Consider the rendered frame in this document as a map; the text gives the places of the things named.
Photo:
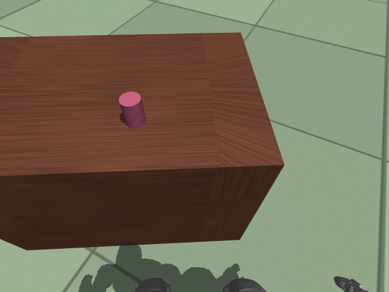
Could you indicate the can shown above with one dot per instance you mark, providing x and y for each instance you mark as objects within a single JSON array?
[{"x": 132, "y": 109}]

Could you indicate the right robot hand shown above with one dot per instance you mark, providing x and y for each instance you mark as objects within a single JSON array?
[{"x": 348, "y": 285}]

